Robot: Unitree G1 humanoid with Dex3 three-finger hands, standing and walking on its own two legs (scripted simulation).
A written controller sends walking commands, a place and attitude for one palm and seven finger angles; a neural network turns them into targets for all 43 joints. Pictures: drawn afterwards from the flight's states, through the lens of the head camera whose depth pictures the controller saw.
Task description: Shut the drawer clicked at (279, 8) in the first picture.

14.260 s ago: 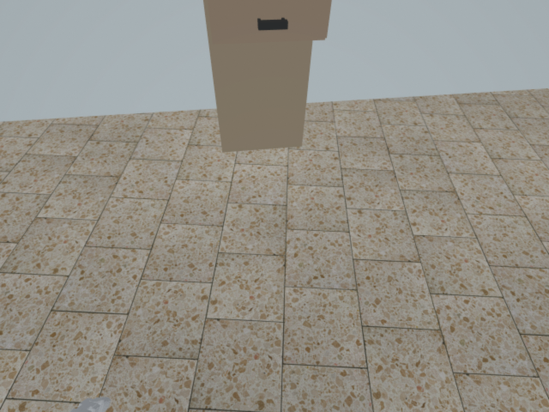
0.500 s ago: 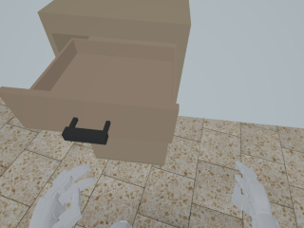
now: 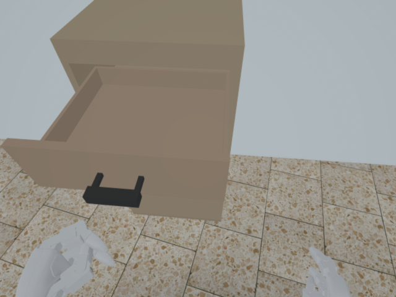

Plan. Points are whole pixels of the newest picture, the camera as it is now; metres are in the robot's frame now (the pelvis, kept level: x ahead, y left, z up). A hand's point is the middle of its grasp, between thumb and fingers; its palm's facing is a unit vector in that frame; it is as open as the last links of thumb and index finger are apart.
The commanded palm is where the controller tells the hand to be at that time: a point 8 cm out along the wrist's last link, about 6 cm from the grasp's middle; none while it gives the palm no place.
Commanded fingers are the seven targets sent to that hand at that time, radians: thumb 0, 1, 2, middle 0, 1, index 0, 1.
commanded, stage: raise the hand and make a fist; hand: left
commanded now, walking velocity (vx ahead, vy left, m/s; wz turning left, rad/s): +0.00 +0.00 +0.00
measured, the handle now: (116, 187) +0.30 +0.18 +0.08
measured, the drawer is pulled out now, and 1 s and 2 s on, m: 0.29 0.29 0.29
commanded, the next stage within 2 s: bring the fist close to the handle in 0.98 s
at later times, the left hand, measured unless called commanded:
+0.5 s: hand (77, 262) +0.15 +0.17 +0.16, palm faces -0.03 -0.99 -0.10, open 3.2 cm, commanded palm +0.09 +0.22 +0.17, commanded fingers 0.00 0.90 0.90 -1.40 -1.60 -1.40 -1.60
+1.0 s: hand (68, 263) +0.14 +0.17 +0.17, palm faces +0.02 -0.99 -0.14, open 3.3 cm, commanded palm +0.08 +0.22 +0.18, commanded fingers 0.00 0.90 0.90 -1.40 -1.60 -1.40 -1.60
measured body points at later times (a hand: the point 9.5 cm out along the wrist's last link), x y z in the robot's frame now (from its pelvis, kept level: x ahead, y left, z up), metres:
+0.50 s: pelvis +0.01 +0.02 +0.01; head -0.02 +0.00 +0.46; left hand +0.14 +0.22 +0.16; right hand +0.23 -0.16 -0.02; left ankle +0.01 +0.12 -0.70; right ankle -0.02 -0.10 -0.70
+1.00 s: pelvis +0.00 -0.01 +0.02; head -0.04 -0.04 +0.47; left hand +0.13 +0.22 +0.18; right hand +0.21 -0.23 -0.02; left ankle +0.01 +0.12 -0.70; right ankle -0.02 -0.10 -0.70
